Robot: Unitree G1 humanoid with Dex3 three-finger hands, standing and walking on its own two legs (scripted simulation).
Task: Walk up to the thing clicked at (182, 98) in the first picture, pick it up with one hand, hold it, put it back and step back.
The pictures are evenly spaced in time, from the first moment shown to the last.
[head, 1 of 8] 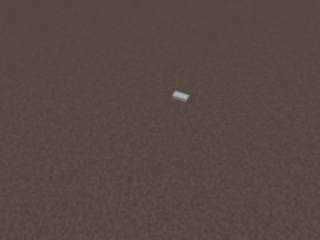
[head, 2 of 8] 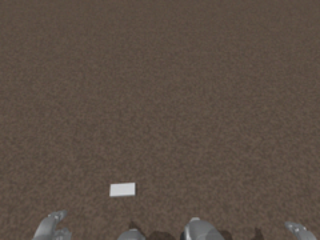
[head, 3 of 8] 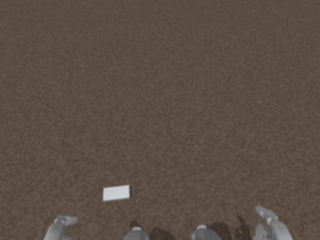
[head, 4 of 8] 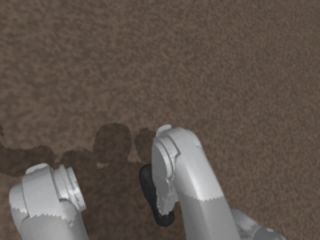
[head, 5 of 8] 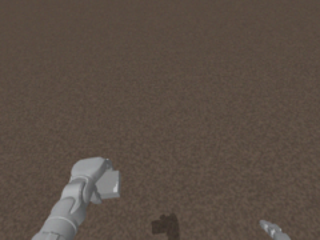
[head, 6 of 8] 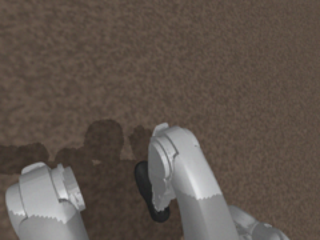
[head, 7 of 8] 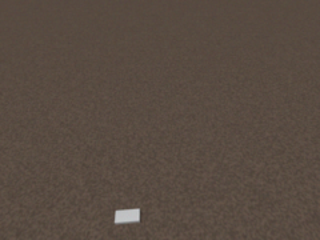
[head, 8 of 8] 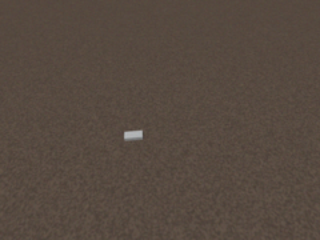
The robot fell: no
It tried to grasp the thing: yes
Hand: left
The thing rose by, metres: 0.69
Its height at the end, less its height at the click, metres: +0.00
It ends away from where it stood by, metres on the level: 0.01
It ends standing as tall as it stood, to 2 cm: yes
